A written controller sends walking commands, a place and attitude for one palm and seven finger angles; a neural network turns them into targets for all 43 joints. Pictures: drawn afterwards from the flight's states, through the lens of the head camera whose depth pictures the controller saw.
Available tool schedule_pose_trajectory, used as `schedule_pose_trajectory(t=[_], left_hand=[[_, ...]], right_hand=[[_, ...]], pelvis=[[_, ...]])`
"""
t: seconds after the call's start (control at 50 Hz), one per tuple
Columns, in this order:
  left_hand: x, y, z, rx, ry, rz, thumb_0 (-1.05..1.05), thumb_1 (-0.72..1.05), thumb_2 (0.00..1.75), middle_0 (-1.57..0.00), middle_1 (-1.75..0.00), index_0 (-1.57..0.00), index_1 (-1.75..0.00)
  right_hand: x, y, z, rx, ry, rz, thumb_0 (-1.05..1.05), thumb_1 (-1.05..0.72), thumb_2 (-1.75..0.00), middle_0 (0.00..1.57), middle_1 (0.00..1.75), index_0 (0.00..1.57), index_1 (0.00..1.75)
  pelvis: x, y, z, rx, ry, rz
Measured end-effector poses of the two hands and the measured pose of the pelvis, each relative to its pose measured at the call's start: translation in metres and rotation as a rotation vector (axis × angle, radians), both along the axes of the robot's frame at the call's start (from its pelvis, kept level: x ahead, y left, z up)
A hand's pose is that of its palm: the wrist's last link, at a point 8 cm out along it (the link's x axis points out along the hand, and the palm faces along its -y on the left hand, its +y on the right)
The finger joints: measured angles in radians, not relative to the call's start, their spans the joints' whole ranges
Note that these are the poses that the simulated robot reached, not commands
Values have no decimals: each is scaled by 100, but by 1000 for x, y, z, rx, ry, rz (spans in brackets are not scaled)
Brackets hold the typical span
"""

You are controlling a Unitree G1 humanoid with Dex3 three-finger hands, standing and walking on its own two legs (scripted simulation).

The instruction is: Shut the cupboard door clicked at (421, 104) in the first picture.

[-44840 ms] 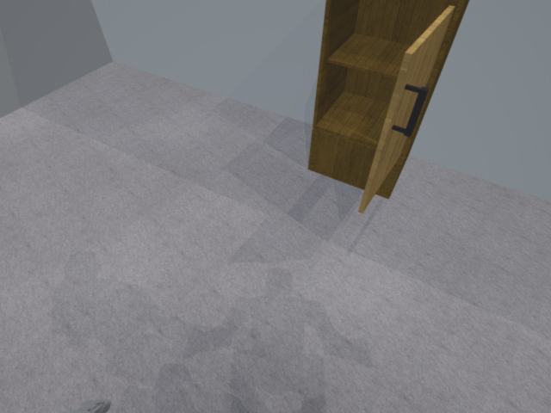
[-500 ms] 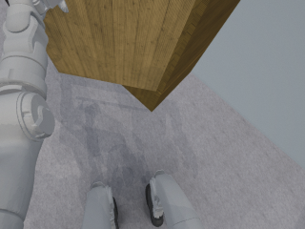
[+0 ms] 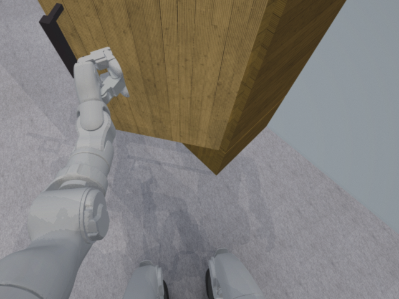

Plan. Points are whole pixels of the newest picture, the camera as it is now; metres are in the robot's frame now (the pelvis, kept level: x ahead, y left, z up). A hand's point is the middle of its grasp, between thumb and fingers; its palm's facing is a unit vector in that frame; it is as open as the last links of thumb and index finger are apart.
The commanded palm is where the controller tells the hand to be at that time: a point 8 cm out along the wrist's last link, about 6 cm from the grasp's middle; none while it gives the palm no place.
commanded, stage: pull the fist back off the door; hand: left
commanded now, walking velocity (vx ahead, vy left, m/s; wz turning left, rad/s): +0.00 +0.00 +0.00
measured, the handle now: (68, 44) +0.64 +0.20 +0.05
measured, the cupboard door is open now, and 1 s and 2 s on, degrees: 34 34 34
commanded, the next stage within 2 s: draw the hand back to the body in 0.26 s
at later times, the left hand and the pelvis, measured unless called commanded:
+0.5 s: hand (124, 95) +0.48 +0.08 +0.07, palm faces +0.11 -0.99 -0.02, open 3.1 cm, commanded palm +0.42 +0.15 +0.08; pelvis -0.01 +0.00 +0.00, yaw +1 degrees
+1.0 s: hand (44, 161) +0.33 +0.16 +0.15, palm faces +0.10 -0.98 -0.18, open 3.1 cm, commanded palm +0.29 +0.22 +0.17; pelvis +0.01 +0.00 +0.07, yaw +1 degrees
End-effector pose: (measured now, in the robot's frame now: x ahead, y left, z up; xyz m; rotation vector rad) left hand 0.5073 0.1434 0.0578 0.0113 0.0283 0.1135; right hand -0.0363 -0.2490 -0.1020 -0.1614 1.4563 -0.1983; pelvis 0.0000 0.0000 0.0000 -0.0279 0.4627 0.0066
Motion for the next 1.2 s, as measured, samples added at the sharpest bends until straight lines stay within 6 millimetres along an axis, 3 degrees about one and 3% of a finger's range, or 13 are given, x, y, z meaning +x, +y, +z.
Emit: schedule_pose_trajectory(t=[0.14, 0.3, 0.38, 0.5, 0.6, 0.7, 0.8, 0.94, 1.08, 1.2], left_hand=[[-32, -2, -4, 2, -46, -13, 2, 91, 90, -130, -150, -130, -150], [-51, -9, 0, 22, -44, -21, 2, 90, 90, -131, -150, -130, -150], [-49, -14, 7, 24, -57, -18, 2, 90, 90, -131, -150, -130, -150], [-52, -8, 16, 17, -78, -4, 2, 90, 90, -130, -150, -130, -150], [-82, 14, 29, 41, -62, 10, 2, 90, 90, -130, -150, -130, -150], [-118, 35, 50, 29, -68, 27, 2, 90, 90, -130, -150, -130, -150], [-144, 45, 74, 32, -107, -6, 2, 90, 90, -130, -150, -130, -150], [-182, 60, 94, 87, -73, -24, 2, 90, 90, -125, -145, -125, -145], [-227, 84, 122, 225, -1, 38, 2, 90, 90, -111, -129, -111, -129], [-257, 107, 146, 261, -4, 137, 2, 90, 90, -96, -113, -95, -112]], right_hand=[[37, -18, -1, -41, -81, 46, 0, -91, -90, 20, 30, 20, 30], [71, -16, -7, -37, -189, 76, 0, -91, -90, 20, 30, 20, 30], [74, -11, -12, -24, -212, 80, 0, -91, -90, 20, 30, 20, 30], [61, -5, -14, 4, -201, 46, 0, -91, -90, 20, 30, 20, 30], [52, 1, -1, 38, -196, 2, 0, -91, -90, 20, 30, 20, 30], [63, -1, 20, 25, -238, 12, 1, -91, -90, 20, 30, 20, 30], [97, -10, 40, -15, -347, 50, 1, -91, -90, 20, 30, 20, 30], [166, -9, 72, -33, -559, 80, 1, -91, -90, 20, 30, 20, 30], [229, 18, 107, -7, -712, 128, 1, -91, -90, 20, 30, 20, 30], [259, 47, 124, 43, -787, 211, 1, -91, -90, 20, 30, 20, 30]], pelvis=[[-2, -2, 1, 5, -28, 12], [-8, -3, 2, 11, -61, 20], [-12, -4, 0, 14, -63, 21], [-15, -5, 2, 23, -70, 0], [-10, -6, 20, 31, -126, -20], [-4, -7, 40, 28, -194, -9], [0, -7, 51, 24, -252, 7], [5, -4, 64, 32, -331, 3], [14, -1, 83, 37, -427, 17], [20, 2, 92, 39, -480, 31]])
